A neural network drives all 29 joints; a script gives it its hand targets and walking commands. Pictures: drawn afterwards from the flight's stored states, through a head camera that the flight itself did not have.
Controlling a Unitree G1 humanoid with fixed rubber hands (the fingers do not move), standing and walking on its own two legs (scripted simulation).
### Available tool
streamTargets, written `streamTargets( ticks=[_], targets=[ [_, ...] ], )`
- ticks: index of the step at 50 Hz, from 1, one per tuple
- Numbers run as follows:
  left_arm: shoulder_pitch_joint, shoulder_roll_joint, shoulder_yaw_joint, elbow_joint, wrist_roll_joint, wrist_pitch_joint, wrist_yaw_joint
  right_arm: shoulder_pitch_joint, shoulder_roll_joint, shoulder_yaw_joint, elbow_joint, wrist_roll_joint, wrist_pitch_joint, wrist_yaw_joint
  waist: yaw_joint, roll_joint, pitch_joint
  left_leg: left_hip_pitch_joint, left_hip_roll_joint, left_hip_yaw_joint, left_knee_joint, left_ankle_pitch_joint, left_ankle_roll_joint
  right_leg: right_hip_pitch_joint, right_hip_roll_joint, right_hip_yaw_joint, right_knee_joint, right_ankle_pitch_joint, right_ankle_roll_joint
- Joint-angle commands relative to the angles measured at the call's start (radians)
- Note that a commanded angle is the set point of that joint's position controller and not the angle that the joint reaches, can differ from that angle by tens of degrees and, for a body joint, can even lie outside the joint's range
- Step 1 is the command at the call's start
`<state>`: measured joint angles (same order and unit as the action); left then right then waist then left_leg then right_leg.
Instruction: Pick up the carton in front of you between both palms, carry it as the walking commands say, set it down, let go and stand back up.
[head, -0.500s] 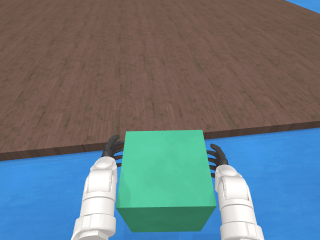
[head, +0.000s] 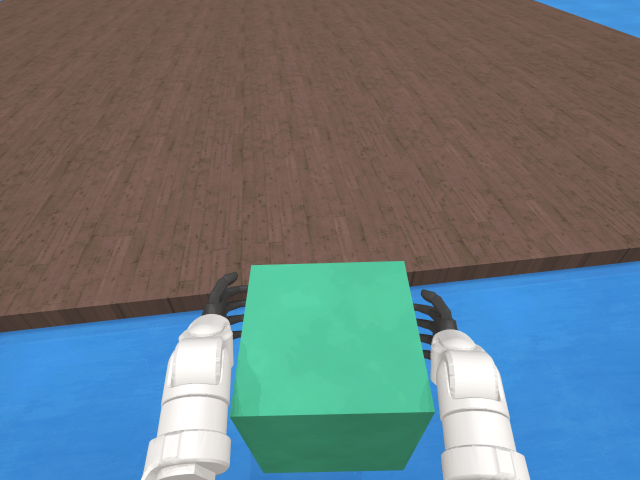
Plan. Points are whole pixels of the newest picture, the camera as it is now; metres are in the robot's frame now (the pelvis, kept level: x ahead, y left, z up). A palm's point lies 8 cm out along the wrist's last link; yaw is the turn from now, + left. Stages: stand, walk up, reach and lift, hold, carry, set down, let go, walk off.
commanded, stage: hold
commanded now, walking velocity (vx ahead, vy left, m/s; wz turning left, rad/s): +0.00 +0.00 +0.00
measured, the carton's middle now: (330, 372) +0.28 +0.00 -0.03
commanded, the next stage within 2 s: carry in 0.36 s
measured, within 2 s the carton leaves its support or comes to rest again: neither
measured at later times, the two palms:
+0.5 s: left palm (213, 311) +0.31 +0.16 +0.07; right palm (439, 326) +0.30 -0.14 +0.06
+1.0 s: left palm (223, 225) +0.45 +0.17 +0.10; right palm (417, 229) +0.46 -0.13 +0.09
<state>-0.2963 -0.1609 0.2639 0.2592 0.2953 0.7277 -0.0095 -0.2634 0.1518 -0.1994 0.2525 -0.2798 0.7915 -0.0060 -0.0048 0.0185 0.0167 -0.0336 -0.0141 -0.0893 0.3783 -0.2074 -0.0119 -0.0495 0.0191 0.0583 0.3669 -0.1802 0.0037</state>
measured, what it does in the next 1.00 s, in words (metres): walks ahead: right foot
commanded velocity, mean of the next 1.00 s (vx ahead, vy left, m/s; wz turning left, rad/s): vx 0.34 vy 0.00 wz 0.00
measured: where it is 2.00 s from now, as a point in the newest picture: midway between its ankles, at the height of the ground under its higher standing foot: (316, 353)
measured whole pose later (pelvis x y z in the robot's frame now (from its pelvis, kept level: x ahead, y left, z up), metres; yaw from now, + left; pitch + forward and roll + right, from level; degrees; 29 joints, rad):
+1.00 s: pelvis +0.21 +0.01 +0.00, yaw +1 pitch +4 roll +2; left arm -0.03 -0.13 0.06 -0.48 0.05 1.18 0.12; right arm -0.01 0.13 -0.05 -0.49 -0.07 1.24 -0.13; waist 0.03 -0.02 -0.14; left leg -0.58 0.08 0.14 0.76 -0.25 0.00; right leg -0.07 -0.05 -0.18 0.28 -0.29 -0.02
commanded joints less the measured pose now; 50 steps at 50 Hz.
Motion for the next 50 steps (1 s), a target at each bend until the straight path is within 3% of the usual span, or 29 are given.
streamTargets(
  ticks=[1,3,4,6,7,8,10,11,12,16,17,18,20,21,23,24,26,28,29,33,34,37,38,39,40,41,43,45,50],
  targets=[
    [-0.401,-0.934,-0.512,0.060,-0.226,-0.002,-0.238,-0.655,0.897,0.533,-0.136,0.289,-0.094,0.247,0.022,-0.043,-0.207,-0.002,-0.062,0.004,-0.048,0.108,0.027,0.024,0.065,0.013,-0.047,0.029,0.001],
    [-0.464,-0.944,-0.517,0.041,-0.226,-0.013,-0.240,-0.720,0.917,0.578,-0.156,0.308,-0.098,0.246,0.038,0.002,-0.244,-0.021,-0.078,0.014,-0.057,0.073,0.024,0.040,0.065,0.013,-0.041,0.040,0.010],
    [-0.399,-0.952,-0.540,0.054,-0.245,0.003,-0.234,-0.627,0.890,0.536,-0.130,0.304,-0.087,0.250,-0.005,0.009,-0.215,-0.020,-0.071,-0.002,-0.065,0.075,0.020,0.032,0.065,0.025,-0.041,0.045,-0.001],
    [-0.401,-0.939,-0.518,0.067,-0.216,0.002,-0.237,-0.628,0.884,0.535,-0.102,0.290,-0.074,0.236,0.024,0.014,-0.205,-0.027,-0.083,0.015,-0.062,0.101,0.017,0.037,0.059,0.020,-0.048,0.063,0.002],
    [-0.475,-0.956,-0.550,0.102,-0.264,0.005,-0.236,-0.636,0.876,0.506,-0.093,0.287,-0.081,0.235,-0.030,-0.029,-0.226,0.003,-0.063,0.009,-0.035,0.115,0.009,0.048,0.070,0.010,-0.055,0.058,-0.009],
    [-0.406,-0.956,-0.467,0.145,-0.198,0.007,-0.239,-0.649,0.846,0.486,-0.046,0.254,-0.071,0.240,0.033,0.028,-0.180,-0.047,-0.068,0.017,-0.048,0.056,0.005,0.041,0.053,0.012,-0.049,0.021,-0.003],
    [-0.449,-0.964,-0.480,0.096,-0.222,0.002,-0.237,-0.663,0.893,0.504,-0.092,0.260,-0.081,0.248,-0.013,-0.041,-0.215,0.031,-0.072,0.003,-0.050,0.092,0.008,-0.008,0.066,0.014,-0.058,0.032,0.004],
    [-0.463,-0.968,-0.546,0.060,-0.262,-0.001,-0.243,-0.609,0.877,0.514,-0.093,0.276,-0.087,0.247,-0.038,0.032,-0.209,0.020,-0.073,0.004,-0.047,0.100,-0.004,0.011,0.059,0.022,-0.068,0.053,-0.021],
    [-0.437,-0.958,-0.500,0.114,-0.245,-0.001,-0.245,-0.636,0.865,0.494,-0.059,0.245,-0.082,0.242,-0.006,-0.052,-0.212,0.013,-0.058,-0.005,-0.062,0.109,0.008,0.016,0.063,0.006,-0.060,0.068,-0.014],
    [-0.429,-0.962,-0.464,0.164,-0.209,0.003,-0.240,-0.712,0.867,0.541,-0.114,0.281,-0.090,0.245,0.022,-0.004,-0.211,-0.015,-0.066,0.013,-0.066,0.048,0.010,0.018,0.070,-0.009,-0.044,0.000,-0.004],
    [-0.411,-0.920,-0.450,0.115,-0.175,0.000,-0.246,-0.636,0.887,0.467,-0.034,0.254,-0.088,0.249,0.002,-0.005,-0.165,-0.056,-0.078,0.029,-0.066,0.067,0.004,0.020,0.054,0.031,-0.064,0.034,-0.002],
    [-0.439,-0.920,-0.475,0.067,-0.202,0.001,-0.236,-0.663,0.881,0.528,-0.105,0.256,-0.087,0.241,0.006,-0.016,-0.210,-0.192,0.098,-0.003,-0.024,-0.080,0.036,-0.081,-0.120,0.026,-0.005,-0.142,-0.013],
    [-0.478,-0.918,-0.528,0.057,-0.258,0.006,-0.223,-0.700,0.911,0.559,-0.123,0.310,-0.081,0.237,0.011,-0.110,-0.225,-0.291,0.065,0.000,0.032,-0.411,0.022,-0.117,-0.136,0.120,-0.077,-0.541,-0.041],
    [-0.464,-0.941,-0.576,0.037,-0.280,0.015,-0.217,-0.710,0.889,0.572,-0.167,0.322,-0.074,0.231,0.024,-0.159,-0.197,-0.379,0.017,0.066,0.125,-0.394,0.008,-0.116,-0.187,0.211,-0.126,-0.614,-0.073],
    [-0.402,-0.927,-0.587,-0.005,-0.274,0.043,-0.202,-0.697,0.896,0.619,-0.225,0.349,-0.049,0.226,0.013,-0.158,-0.245,-0.345,0.002,0.144,0.180,-0.235,0.004,-0.140,-0.272,0.272,-0.146,-0.544,-0.114],
    [-0.361,-0.947,-0.632,-0.068,-0.308,0.059,-0.193,-0.668,0.913,0.671,-0.260,0.389,-0.042,0.219,0.021,-0.152,-0.291,-0.281,-0.003,0.167,0.194,-0.183,-0.007,-0.135,-0.231,0.201,-0.136,-0.441,-0.097],
    [-0.474,-0.955,-0.721,-0.235,-0.356,0.092,-0.179,-0.716,0.930,0.708,-0.330,0.435,0.004,0.208,0.013,-0.031,-0.341,-0.077,0.056,0.057,-0.036,-0.220,0.031,-0.281,-0.117,0.013,0.048,-0.376,-0.056],
    [-0.483,-0.945,-0.788,-0.290,-0.418,0.152,-0.165,-0.703,0.917,0.759,-0.398,0.454,0.059,0.160,-0.019,0.226,-0.239,0.056,0.334,-0.381,-0.214,-0.475,0.131,-0.613,-0.023,-0.131,0.361,-0.343,0.004],
    [-0.482,-0.932,-0.801,-0.302,-0.451,0.186,-0.159,-0.636,0.848,0.728,-0.421,0.425,0.090,0.137,-0.019,0.156,-0.257,0.079,0.362,-0.407,-0.221,-0.413,0.181,-0.634,-0.065,-0.116,0.406,-0.312,-0.003],
    [-0.388,-0.914,-0.866,-0.378,-0.513,0.302,-0.107,-0.548,0.761,0.714,-0.565,0.439,0.208,0.076,-0.016,0.195,-0.285,-0.012,0.274,-0.123,-0.176,-0.158,0.154,-0.488,-0.040,-0.176,0.230,-0.184,0.000],
    [-0.347,-0.877,-0.851,-0.439,-0.519,0.316,-0.097,-0.464,0.790,0.759,-0.562,0.454,0.241,0.066,-0.020,0.109,-0.297,-0.023,0.254,-0.088,-0.163,-0.124,0.144,-0.448,-0.013,-0.220,0.195,-0.164,0.003],
    [-0.205,-0.840,-0.840,-0.516,-0.518,0.384,-0.061,-0.353,0.770,0.773,-0.651,0.479,0.308,0.053,-0.010,0.146,-0.320,-0.111,0.203,0.019,-0.043,-0.044,0.129,-0.211,0.005,-0.277,0.028,-0.012,0.006],
    [-0.130,-0.832,-0.834,-0.524,-0.506,0.404,-0.055,-0.332,0.785,0.797,-0.674,0.504,0.324,0.042,0.000,0.085,-0.340,-0.240,0.201,0.068,0.032,-0.065,0.103,-0.031,-0.056,-0.212,-0.016,-0.059,-0.012],
    [-0.165,-0.835,-0.866,-0.596,-0.537,0.409,-0.047,-0.336,0.816,0.799,-0.713,0.521,0.331,0.042,0.018,-0.082,-0.428,-0.367,0.136,0.131,0.266,-0.056,0.069,0.179,-0.201,-0.012,-0.105,-0.149,-0.050],
    [-0.131,-0.842,-0.842,-0.592,-0.511,0.417,-0.035,-0.382,0.770,0.813,-0.810,0.527,0.351,0.045,0.034,-0.220,-0.383,-0.651,0.036,0.232,0.510,-0.102,0.021,0.310,-0.382,0.276,-0.073,-0.084,-0.199],
    [-0.067,-0.839,-0.816,-0.611,-0.500,0.432,-0.026,-0.352,0.780,0.817,-0.799,0.555,0.376,0.050,0.054,-0.280,-0.363,-0.820,0.036,0.220,0.563,-0.340,0.020,0.385,-0.459,0.377,-0.086,0.003,-0.278],
    [-0.108,-0.852,-0.836,-0.706,-0.537,0.456,-0.033,-0.321,0.802,0.818,-0.805,0.556,0.395,0.047,0.048,-0.136,-0.288,-0.899,0.099,0.163,0.652,-0.340,0.022,0.342,-0.446,0.298,-0.118,0.143,-0.249],
    [-0.145,-0.863,-0.860,-0.781,-0.541,0.457,-0.040,-0.347,0.857,0.833,-0.860,0.577,0.387,0.054,0.033,-0.076,-0.266,-0.831,0.140,0.155,0.511,-0.197,0.015,0.248,-0.409,0.210,-0.203,0.035,-0.198],
    [-0.143,-0.811,-0.885,-0.797,-0.602,0.489,-0.048,-0.296,0.772,0.789,-0.896,0.538,0.402,0.020,0.038,-0.130,-0.183,-0.611,0.103,0.250,0.290,0.062,0.002,0.050,-0.296,-0.094,-0.218,0.042,-0.145]
  ],
)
